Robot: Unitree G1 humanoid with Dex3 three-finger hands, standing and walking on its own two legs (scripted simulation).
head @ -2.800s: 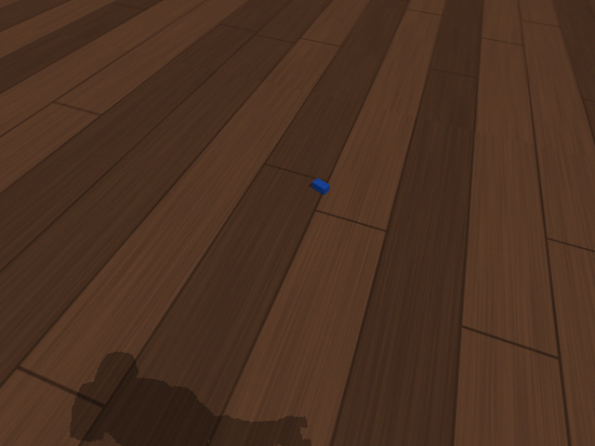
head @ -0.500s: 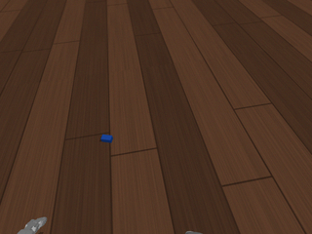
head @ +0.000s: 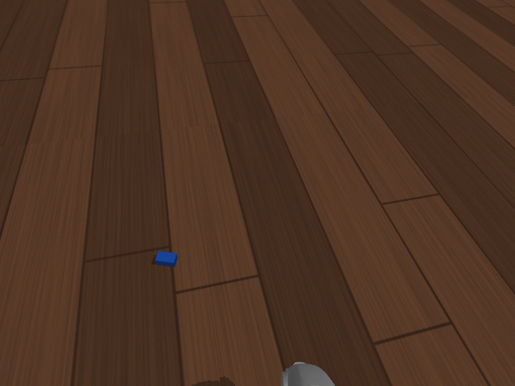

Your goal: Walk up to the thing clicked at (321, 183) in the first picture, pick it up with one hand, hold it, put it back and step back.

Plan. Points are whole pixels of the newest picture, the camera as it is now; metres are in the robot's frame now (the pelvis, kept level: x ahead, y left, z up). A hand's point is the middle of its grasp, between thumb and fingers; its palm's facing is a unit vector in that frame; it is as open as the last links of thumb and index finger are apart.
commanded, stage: walk up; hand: left
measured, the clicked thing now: (166, 259) +0.67 +0.33 -0.74
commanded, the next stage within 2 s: none
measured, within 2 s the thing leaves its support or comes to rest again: neither
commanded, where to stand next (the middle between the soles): +0.27 +0.10 m, yaw -3 degrees
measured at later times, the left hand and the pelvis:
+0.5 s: hand (15, 361) +0.18 +0.38 -0.12, palm faces -0.05 -0.87 -0.49, open 7.4 cm; pelvis +0.13 +0.08 -0.01, yaw -1 degrees
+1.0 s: hand (47, 296) +0.30 +0.40 -0.16, palm faces -0.11 -0.93 -0.36, open 7.4 cm; pelvis +0.19 +0.14 -0.01, yaw -4 degrees
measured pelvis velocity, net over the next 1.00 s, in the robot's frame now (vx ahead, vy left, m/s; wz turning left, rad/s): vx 0.19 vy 0.14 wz -0.07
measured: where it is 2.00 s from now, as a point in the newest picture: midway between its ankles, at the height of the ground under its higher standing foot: outside the picture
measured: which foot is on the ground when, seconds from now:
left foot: down 0.00-0.20, up 0.22-0.54, down 0.56-1.00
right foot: up 0.00-0.18, down 0.20-0.58, up 0.60-0.82, down 0.84-1.00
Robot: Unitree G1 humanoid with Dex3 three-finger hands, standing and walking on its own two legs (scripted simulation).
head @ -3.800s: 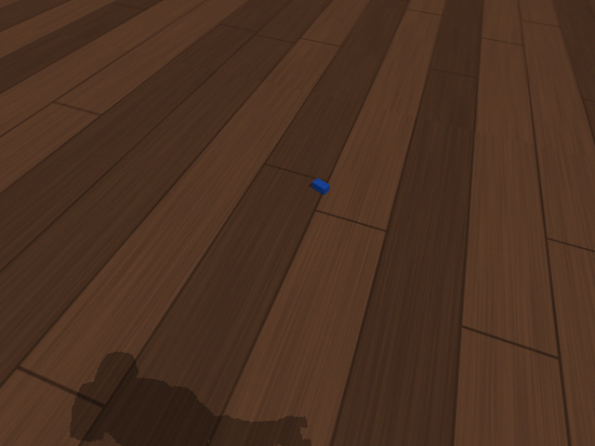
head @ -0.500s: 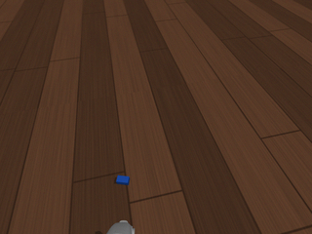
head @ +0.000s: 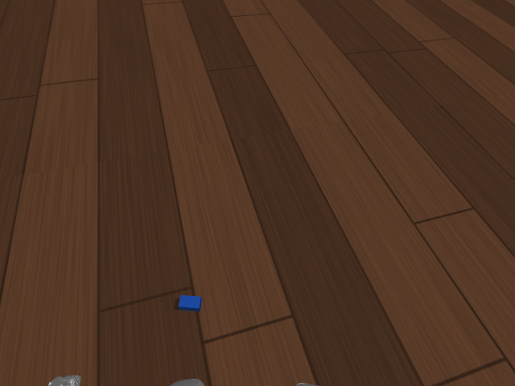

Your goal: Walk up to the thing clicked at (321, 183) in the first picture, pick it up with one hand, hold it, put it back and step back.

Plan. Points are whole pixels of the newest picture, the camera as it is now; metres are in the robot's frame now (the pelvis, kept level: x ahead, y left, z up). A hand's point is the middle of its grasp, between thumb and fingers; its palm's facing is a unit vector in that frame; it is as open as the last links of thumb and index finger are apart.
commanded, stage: walk up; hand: left
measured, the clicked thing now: (190, 303) +0.47 +0.23 -0.73
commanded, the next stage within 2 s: stand in 1.20 s
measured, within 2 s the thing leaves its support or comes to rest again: neither
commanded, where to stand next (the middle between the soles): +0.08 -0.03 m, yaw +1 degrees
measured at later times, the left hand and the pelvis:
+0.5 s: hand out of the picture +0.11 +0.22 -0.13, palm faces -0.05 -0.95 -0.31, open 7.4 cm; pelvis +0.01 -0.02 +0.03, yaw -1 degrees
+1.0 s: hand out of the picture +0.12 +0.23 -0.13, palm faces -0.05 -0.95 -0.32, open 7.4 cm; pelvis +0.02 -0.01 +0.03, yaw -2 degrees
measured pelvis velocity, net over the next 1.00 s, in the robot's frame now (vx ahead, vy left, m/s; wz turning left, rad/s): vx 0.02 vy -0.01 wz -0.03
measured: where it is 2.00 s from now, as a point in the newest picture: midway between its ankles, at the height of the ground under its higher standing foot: outside the picture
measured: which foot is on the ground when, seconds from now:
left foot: down 0.00-1.00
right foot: down 0.00-1.00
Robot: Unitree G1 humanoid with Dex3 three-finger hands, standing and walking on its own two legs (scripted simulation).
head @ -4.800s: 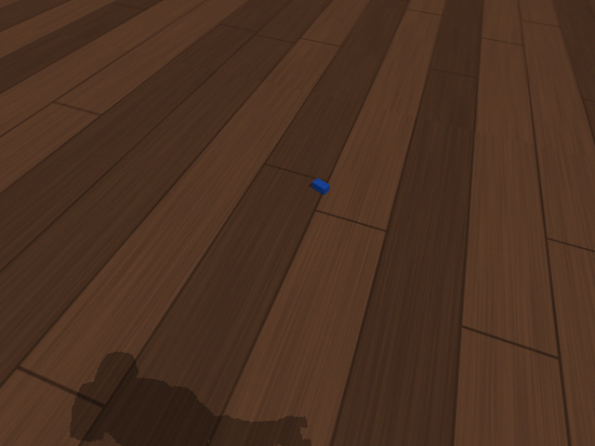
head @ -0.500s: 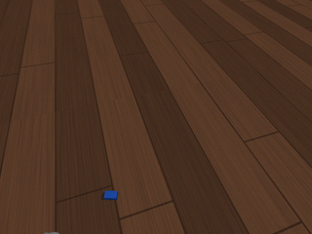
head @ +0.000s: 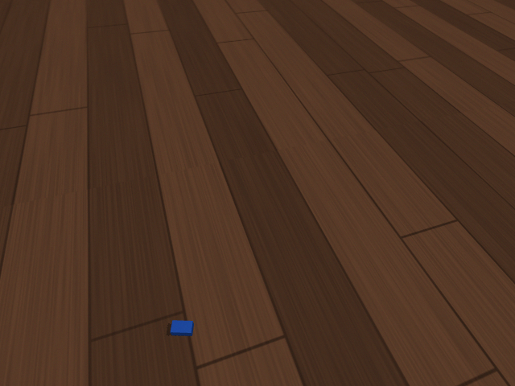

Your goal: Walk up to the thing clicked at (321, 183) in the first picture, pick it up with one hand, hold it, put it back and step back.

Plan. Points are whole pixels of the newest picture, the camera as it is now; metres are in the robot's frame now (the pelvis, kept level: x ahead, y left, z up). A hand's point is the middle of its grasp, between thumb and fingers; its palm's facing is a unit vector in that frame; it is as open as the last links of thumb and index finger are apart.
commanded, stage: walk up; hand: left
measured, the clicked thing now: (182, 328) +0.44 +0.26 -0.76
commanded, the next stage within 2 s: stand in 0.20 s
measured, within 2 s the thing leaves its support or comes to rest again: neither
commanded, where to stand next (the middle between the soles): +0.06 -0.01 m, yaw +3 degrees
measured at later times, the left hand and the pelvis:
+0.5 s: hand out of the picture +0.10 +0.25 -0.15, palm faces -0.02 -0.94 -0.34, open 7.4 cm; pelvis +0.01 +0.00 +0.00, yaw +1 degrees
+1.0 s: hand out of the picture +0.09 +0.26 -0.15, palm faces -0.01 -0.94 -0.34, open 7.4 cm; pelvis +0.02 +0.00 +0.00, yaw +2 degrees
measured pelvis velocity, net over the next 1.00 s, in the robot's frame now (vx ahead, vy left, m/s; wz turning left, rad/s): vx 0.02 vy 0.00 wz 0.03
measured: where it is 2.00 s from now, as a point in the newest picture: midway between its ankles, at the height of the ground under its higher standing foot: outside the picture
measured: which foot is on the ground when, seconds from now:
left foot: down 0.00-1.00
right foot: down 0.00-1.00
